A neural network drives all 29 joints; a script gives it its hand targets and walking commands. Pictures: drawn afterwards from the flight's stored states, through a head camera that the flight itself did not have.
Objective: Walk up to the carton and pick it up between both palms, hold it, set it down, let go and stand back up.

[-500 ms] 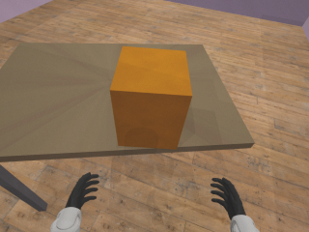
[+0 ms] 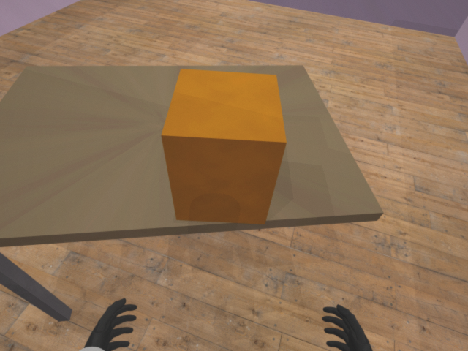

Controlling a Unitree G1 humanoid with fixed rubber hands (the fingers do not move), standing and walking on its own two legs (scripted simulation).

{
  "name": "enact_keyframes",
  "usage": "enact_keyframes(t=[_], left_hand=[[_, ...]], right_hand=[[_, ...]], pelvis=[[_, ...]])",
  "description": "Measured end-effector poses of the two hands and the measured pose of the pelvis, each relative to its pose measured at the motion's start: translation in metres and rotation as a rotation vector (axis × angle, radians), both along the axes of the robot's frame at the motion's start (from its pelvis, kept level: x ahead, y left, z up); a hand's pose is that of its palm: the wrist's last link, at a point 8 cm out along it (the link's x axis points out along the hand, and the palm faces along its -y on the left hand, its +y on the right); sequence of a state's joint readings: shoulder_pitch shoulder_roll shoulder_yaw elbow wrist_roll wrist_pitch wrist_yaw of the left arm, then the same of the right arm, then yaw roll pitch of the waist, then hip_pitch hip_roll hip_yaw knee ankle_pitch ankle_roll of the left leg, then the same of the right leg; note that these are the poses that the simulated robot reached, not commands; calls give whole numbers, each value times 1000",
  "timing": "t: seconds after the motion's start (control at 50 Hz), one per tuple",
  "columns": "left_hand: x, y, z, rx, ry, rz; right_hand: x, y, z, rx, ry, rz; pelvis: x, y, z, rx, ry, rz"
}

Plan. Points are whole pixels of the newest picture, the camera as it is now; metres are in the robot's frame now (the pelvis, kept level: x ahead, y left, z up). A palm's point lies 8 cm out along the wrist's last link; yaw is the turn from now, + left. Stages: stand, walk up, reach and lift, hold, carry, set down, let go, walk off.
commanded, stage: set down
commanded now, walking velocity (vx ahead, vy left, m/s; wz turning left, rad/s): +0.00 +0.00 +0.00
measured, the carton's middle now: (224, 149) +0.50 +0.04 +0.05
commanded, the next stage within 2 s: let go in 0.18 s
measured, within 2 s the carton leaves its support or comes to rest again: neither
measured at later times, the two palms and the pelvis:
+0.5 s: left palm (97, 350) +0.14 +0.23 -0.09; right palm out of the picture +0.13 -0.22 -0.09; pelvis -0.01 +0.00 +0.00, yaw +0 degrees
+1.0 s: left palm out of the picture +0.10 +0.25 -0.11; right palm out of the picture +0.10 -0.23 -0.12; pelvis +0.00 +0.00 -0.01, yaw +3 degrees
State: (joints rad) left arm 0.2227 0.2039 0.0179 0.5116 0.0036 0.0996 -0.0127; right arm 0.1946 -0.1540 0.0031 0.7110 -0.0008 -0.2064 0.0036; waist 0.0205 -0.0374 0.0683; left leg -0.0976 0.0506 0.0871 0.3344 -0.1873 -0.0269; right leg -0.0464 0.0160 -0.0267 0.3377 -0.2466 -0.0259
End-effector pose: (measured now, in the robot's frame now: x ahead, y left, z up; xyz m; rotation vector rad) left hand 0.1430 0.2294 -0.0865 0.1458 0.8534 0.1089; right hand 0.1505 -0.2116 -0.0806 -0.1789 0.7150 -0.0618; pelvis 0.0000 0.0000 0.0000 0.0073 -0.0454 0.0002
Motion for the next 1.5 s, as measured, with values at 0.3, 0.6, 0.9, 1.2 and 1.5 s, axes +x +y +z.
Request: enact_keyframes(t=[0.3, 0.6, 0.9, 1.2, 1.5], left_hand=[[2, 2, 3, 34, -12, -22], [-7, 0, -4, 15, 29, -15], [-9, 6, -9, 35, -11, -25], [-125, 17, -46, 33, 296, 137], [-191, -7, -65, -28, 466, 209]], right_hand=[[-11, -7, -3, -5, 3, -11], [-20, -10, -7, -26, 31, -5], [-25, -15, -17, -41, 148, -2], [-109, -17, -59, -23, 495, -67], [-154, -11, -64, -18, 601, -120]], pelvis=[[-11, 3, -1, -3, -3, 0], [-16, 2, -3, 0, -8, -1], [-9, 1, -6, -10, 34, 27], [-1, 3, -9, -14, 54, 64], [-8, 1, -6, -11, 19, 82]])
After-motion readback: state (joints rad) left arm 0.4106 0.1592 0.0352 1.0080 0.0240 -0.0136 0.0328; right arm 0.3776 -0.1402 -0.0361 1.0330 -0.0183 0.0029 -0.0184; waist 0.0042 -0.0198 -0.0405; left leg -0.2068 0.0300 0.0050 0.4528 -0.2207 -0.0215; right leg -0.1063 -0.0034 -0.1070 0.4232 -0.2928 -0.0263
